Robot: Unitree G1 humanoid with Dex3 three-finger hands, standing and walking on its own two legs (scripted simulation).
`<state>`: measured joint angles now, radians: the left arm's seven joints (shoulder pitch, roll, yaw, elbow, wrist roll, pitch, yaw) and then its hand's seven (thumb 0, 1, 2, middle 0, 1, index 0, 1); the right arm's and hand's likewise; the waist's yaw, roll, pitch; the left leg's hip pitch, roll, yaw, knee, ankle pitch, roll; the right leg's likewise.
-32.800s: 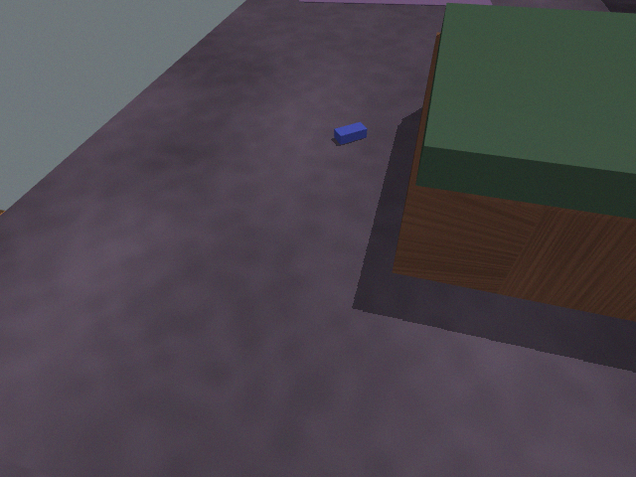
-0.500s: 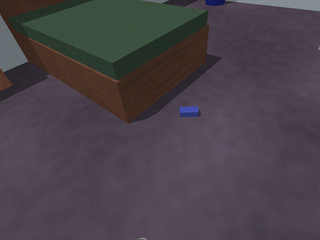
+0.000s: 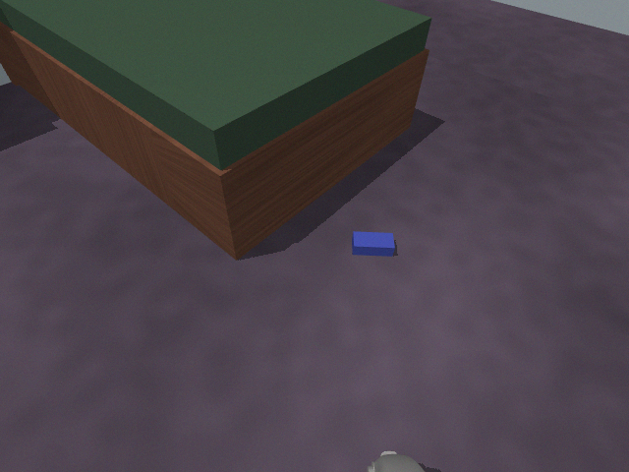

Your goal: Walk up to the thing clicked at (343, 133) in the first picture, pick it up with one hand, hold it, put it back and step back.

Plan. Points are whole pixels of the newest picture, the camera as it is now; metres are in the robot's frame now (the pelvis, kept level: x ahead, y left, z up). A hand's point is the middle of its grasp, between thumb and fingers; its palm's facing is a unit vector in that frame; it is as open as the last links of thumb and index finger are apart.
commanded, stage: walk up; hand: right
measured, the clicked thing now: (372, 243) +1.09 -0.27 -0.75
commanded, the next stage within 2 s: none
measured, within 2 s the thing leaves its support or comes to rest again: neither
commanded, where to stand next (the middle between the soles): +0.70 -0.01 m, yaw -2 degrees
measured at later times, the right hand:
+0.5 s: hand (505, 379) +0.30 -0.30 -0.15, palm faces -0.06 +0.94 -0.33, open 7.3 cm
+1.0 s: hand (457, 293) +0.45 -0.26 -0.12, palm faces +0.03 +0.92 -0.40, open 7.4 cm
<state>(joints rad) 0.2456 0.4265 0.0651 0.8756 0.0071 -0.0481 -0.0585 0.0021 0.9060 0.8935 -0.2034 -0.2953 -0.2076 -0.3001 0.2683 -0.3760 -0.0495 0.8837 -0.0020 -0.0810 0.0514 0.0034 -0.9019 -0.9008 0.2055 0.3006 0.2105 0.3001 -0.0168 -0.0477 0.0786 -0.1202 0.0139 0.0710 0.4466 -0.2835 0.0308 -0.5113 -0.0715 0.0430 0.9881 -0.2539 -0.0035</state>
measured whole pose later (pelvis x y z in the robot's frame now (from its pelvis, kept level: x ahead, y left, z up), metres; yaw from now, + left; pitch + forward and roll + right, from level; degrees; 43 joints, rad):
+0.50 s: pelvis +0.23 -0.03 +0.00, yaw +1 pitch -4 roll -1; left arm 0.33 0.38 0.05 0.85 0.01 -0.09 -0.05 0.00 0.90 0.89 -0.21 -0.30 -0.21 -0.30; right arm 0.29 -0.44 -0.05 0.88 -0.01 -0.04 0.07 0.01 -0.91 -0.90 0.20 0.30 0.21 0.30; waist 0.01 0.06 0.09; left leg -0.51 0.10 -0.03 0.84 -0.24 0.00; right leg -0.12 -0.02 -0.12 0.44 -0.26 -0.03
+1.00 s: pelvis +0.42 +0.02 +0.00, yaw -2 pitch -3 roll +0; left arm 0.28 0.43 0.07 0.87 0.02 -0.03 -0.07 0.00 0.91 0.89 -0.20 -0.30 -0.21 -0.30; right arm 0.34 -0.39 -0.05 0.84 -0.02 -0.09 0.05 0.01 -0.90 -0.90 0.21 0.30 0.21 0.30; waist -0.04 -0.05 0.08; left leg -0.13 0.03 0.11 0.45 -0.28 0.03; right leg -0.50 -0.07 0.03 0.77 -0.23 0.01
